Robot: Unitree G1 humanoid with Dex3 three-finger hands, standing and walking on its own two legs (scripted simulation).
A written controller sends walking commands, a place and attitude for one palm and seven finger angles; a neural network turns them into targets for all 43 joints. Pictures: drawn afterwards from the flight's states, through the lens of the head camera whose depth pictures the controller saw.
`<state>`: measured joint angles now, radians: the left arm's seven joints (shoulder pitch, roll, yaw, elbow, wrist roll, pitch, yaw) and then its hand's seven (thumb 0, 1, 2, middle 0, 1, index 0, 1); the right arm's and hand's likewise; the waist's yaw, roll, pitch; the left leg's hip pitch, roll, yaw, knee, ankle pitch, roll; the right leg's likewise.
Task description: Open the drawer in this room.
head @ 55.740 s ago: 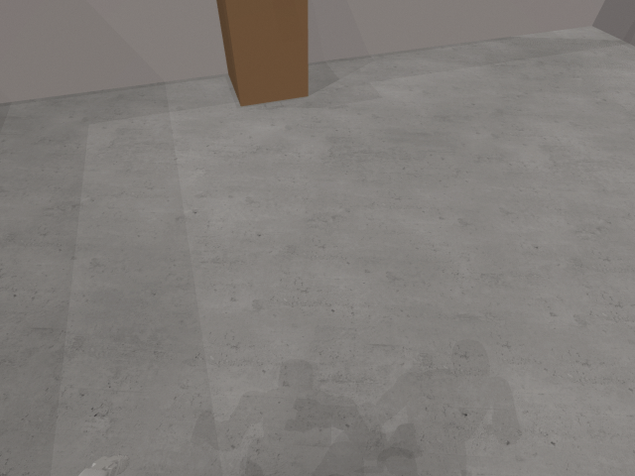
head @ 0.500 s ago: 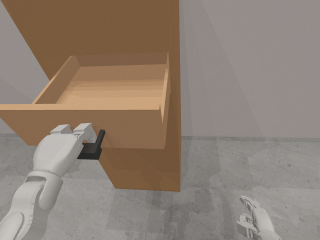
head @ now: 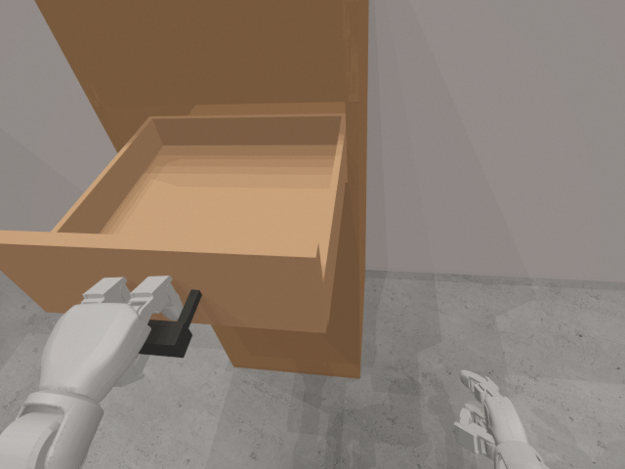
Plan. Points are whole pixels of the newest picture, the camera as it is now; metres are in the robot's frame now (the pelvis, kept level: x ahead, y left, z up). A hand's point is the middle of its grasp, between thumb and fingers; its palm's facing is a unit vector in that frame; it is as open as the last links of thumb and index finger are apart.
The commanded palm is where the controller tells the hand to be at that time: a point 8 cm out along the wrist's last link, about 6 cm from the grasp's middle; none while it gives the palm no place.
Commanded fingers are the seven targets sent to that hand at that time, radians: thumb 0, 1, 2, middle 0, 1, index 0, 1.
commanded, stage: pull the drawer open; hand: left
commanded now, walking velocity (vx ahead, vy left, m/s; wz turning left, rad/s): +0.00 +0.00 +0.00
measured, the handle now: (142, 315) +0.23 +0.22 +0.13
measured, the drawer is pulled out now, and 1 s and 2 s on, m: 0.30 0.30 0.28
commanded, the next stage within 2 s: open the thumb to release the handle in 0.10 s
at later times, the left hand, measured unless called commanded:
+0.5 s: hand (135, 353) +0.20 +0.22 +0.11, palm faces +0.09 -0.13 -0.99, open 8.1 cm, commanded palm +0.17 +0.23 +0.18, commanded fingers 0.00 -0.22 0.42 -0.32 -1.23 -0.32 -1.23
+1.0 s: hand (135, 359) +0.19 +0.22 +0.11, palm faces +0.11 -0.13 -0.99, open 13.8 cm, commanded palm +0.17 +0.22 +0.17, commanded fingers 0.00 -0.50 0.30 -0.30 -1.20 -0.30 -1.20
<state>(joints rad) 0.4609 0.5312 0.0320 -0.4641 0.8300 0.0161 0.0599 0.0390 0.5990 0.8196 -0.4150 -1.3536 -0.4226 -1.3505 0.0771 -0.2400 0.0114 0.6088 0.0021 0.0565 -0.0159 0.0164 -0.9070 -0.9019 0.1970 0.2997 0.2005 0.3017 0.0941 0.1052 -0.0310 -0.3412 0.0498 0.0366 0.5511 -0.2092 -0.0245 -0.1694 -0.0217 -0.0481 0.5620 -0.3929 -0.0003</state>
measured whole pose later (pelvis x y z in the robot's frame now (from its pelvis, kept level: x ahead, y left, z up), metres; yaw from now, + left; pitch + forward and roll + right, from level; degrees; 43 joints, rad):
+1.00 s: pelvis -0.02 +0.00 +0.00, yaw +1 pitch -3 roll +0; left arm 0.29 0.45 -0.07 -0.36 0.90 0.08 0.04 0.00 -0.49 0.31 -0.32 -1.21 -0.32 -1.20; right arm 0.07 -0.24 0.01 0.65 0.00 0.06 -0.02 0.02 -0.91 -0.90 0.20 0.30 0.20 0.30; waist 0.11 0.11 -0.01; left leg -0.30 0.04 0.02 0.49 -0.15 -0.02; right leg -0.13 -0.02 -0.06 0.52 -0.35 0.00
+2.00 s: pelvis -0.04 +0.01 +0.01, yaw +2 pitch -5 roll +0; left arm -0.12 0.61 -0.03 -0.35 0.75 0.16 -0.16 0.00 -0.50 0.31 -0.41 -1.25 -0.37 -1.22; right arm 0.02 -0.25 0.06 0.67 0.04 0.04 -0.01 0.02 -0.91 -0.90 0.20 0.30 0.20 0.30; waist 0.13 0.14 0.00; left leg -0.24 0.04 0.01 0.41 -0.08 -0.02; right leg -0.08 -0.02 -0.07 0.47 -0.30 0.00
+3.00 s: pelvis -0.04 +0.01 +0.00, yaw +1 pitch -3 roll -1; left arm -0.01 0.75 0.15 -0.55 0.63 0.20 -0.32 0.00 -0.50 0.31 -0.32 -1.20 -0.32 -1.20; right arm 0.01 -0.27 0.07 0.61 0.05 0.05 0.00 0.02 -0.91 -0.90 0.20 0.30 0.20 0.30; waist 0.13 0.14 -0.01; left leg -0.32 0.03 0.01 0.49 -0.13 0.00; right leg -0.14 -0.03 -0.07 0.52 -0.33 0.02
